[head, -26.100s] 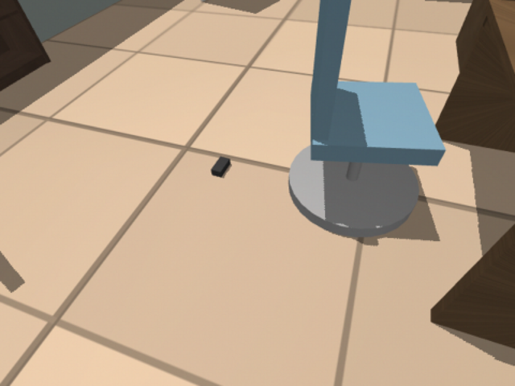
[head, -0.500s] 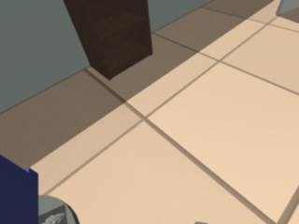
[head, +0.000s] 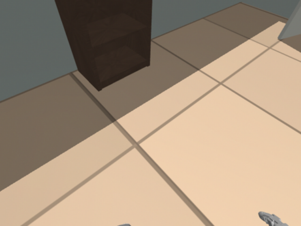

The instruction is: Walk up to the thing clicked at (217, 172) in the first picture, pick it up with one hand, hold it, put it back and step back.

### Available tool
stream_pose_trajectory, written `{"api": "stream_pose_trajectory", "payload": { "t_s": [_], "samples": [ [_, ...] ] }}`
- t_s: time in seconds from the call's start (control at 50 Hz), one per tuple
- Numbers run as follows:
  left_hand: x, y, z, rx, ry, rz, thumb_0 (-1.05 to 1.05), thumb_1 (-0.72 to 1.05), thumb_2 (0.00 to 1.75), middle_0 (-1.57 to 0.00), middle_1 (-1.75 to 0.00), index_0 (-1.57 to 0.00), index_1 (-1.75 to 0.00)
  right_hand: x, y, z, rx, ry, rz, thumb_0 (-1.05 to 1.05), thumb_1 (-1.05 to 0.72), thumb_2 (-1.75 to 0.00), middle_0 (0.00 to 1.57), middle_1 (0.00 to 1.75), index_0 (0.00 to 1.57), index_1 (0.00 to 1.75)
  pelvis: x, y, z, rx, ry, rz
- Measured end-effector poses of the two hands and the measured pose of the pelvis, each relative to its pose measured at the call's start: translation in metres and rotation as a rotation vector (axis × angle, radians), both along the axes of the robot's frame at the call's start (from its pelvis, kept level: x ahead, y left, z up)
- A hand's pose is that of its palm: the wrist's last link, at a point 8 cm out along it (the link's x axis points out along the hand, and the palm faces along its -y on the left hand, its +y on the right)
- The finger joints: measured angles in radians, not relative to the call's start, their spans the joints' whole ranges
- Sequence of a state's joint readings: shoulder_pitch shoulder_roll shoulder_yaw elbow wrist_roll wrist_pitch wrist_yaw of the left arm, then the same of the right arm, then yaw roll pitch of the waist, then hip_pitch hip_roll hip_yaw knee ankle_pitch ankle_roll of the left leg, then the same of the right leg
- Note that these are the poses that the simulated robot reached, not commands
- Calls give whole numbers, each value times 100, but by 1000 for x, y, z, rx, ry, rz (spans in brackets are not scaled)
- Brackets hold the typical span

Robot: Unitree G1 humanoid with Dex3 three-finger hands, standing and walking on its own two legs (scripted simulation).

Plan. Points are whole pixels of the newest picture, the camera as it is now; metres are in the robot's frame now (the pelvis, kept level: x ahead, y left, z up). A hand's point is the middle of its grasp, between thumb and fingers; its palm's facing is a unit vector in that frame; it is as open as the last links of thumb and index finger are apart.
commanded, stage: walk up
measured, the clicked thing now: out of the picture -0.36 -0.73 -0.74
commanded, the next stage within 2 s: none
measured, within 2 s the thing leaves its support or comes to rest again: neither
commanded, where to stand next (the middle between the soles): +0.90 -0.03 m, yaw +0 degrees
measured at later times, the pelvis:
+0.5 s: pelvis +0.25 -0.07 +0.01, yaw -1 degrees
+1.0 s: pelvis +0.46 -0.04 +0.00, yaw +4 degrees
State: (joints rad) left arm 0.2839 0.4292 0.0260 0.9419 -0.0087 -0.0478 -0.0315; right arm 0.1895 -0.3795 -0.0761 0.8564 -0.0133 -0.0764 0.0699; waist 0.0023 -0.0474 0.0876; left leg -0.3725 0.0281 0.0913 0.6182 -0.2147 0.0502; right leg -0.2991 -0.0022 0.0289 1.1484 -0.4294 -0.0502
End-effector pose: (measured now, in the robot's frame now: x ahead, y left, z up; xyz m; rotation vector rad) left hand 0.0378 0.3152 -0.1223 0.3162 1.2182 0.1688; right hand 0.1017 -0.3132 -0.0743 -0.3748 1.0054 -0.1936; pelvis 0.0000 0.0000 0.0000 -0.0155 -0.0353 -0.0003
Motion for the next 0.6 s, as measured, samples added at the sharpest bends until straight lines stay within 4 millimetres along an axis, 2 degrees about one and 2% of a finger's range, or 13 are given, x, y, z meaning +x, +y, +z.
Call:
{"api": "stream_pose_trajectory", "payload": {
  "t_s": [0.08, 0.16, 0.24, 0.32, 0.4, 0.44, 0.52, 0.6],
  "samples": [
    [62, -2, 17, -16, -57, -40, 1, 91, 90, -21, -30, -21, -30, 6, 3, 7, 12, 50, -39, 0, -90, -90, 21, 30, 21, 30, 39, 0, 14, 11, -3, -4],
    [115, -3, 30, -6, -86, -64, 1, 91, 90, -21, -30, -21, -30, 14, -3, 4, 24, 112, -66, 1, -90, -90, 21, 30, 21, 30, 78, -4, 19, 23, -6, -11],
    [167, -10, 38, 17, -83, -84, 1, 91, 90, -20, -30, -21, -30, 31, -16, -5, 43, 158, -95, 1, -90, -90, 21, 30, 21, 30, 119, -14, 18, 38, -1, -16],
    [226, -27, 42, 45, -100, -96, 1, 91, 90, -20, -30, -21, -30, 58, -36, -23, 63, 201, -120, 1, -90, -90, 21, 30, 21, 30, 164, -32, 9, 56, 8, -20],
    [284, -54, 42, 72, -145, -96, 1, 91, 90, -20, -30, -21, -30, 100, -60, -49, 72, 230, -129, 1, -90, -90, 21, 30, 21, 30, 210, -53, -4, 25, 8, -20],
    [305, -68, 47, 71, -185, -93, 1, 91, 90, -20, -30, -21, -30, 127, -64, -52, 84, 234, -109, 1, -90, -90, 21, 30, 21, 30, 226, -63, -2, 35, 3, -11],
    [323, -86, 62, 66, -211, -49, 1, 91, 90, -21, -30, -21, -30, 189, -70, -43, 106, 197, -54, 1, -91, -90, 21, 30, 21, 30, 260, -73, 12, 62, -7, -7],
    [327, -91, 67, 76, -163, -24, 1, 90, 90, -21, -30, -21, -30, 248, -77, -33, 109, 127, -24, 1, -91, -90, 21, 30, 21, 30, 291, -80, 20, 49, -8, -11]
  ]
}}
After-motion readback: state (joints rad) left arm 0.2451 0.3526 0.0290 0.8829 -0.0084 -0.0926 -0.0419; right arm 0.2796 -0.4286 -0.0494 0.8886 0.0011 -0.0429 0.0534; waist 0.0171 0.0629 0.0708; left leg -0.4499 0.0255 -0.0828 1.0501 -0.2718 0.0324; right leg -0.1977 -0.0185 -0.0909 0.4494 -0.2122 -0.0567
